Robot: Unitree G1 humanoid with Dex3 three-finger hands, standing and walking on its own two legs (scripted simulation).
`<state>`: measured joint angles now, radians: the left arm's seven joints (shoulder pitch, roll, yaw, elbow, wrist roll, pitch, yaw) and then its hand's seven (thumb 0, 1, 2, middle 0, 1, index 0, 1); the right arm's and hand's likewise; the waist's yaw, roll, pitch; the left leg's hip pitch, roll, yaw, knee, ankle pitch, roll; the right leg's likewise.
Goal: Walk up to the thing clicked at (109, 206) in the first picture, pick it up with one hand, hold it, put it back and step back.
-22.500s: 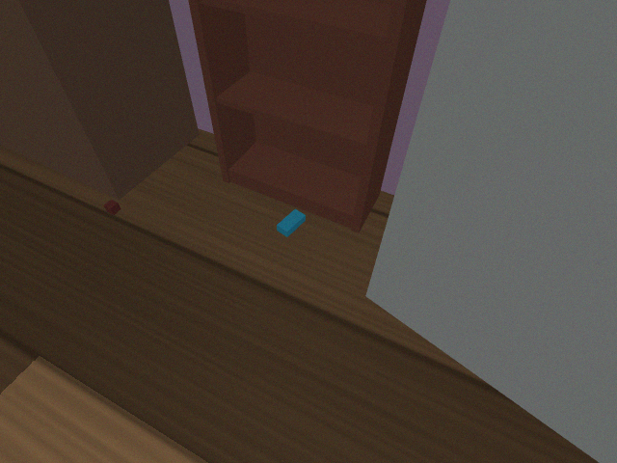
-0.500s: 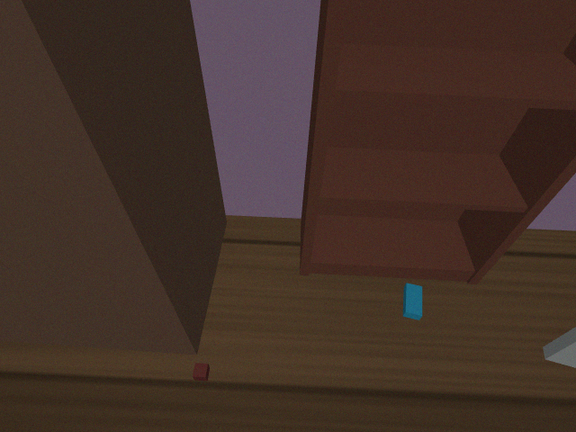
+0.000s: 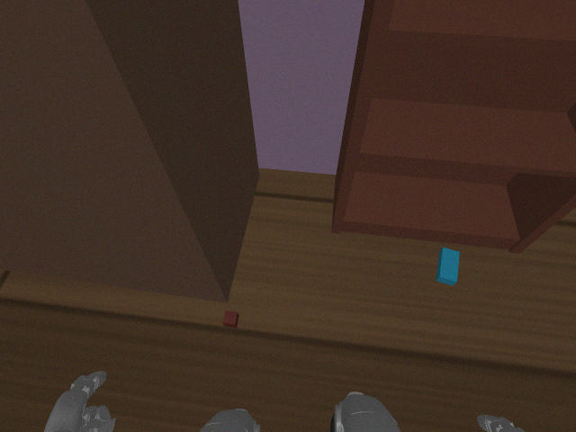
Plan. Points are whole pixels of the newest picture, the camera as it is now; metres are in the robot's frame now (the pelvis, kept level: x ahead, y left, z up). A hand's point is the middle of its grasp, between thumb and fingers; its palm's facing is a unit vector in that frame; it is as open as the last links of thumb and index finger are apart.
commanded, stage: walk up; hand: left
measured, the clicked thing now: (231, 319) +0.47 +0.20 -0.73
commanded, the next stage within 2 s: none
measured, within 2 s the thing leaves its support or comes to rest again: neither
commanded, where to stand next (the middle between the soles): +0.06 +0.00 m, yaw -6 degrees
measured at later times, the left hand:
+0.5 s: hand out of the picture +0.06 +0.29 -0.12, palm faces -0.15 -0.91 -0.40, open 7.4 cm
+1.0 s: hand out of the picture +0.11 +0.26 -0.12, palm faces -0.06 -0.92 -0.38, open 7.4 cm
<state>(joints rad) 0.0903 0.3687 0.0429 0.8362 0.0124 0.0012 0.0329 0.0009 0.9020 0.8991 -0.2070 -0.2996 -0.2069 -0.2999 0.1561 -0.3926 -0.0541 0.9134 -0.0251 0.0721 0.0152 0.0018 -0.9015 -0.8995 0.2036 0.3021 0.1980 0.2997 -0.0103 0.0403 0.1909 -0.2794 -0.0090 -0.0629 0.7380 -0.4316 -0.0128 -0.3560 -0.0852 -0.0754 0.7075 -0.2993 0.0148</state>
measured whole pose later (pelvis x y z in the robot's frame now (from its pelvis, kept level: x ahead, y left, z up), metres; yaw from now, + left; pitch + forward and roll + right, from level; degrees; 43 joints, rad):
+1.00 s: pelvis -0.02 +0.00 +0.01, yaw -4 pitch -3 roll +1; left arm 0.20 0.39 0.06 0.86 0.02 0.01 -0.01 0.00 0.90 0.90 -0.21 -0.30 -0.21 -0.30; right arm 0.39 -0.41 -0.07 0.95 -0.06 0.01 0.04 0.00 -0.90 -0.90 0.20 0.30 0.20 0.30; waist -0.02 -0.04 0.03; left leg -0.16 -0.02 0.05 0.57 -0.35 0.03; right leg -0.40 -0.06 -0.02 0.69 -0.33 -0.02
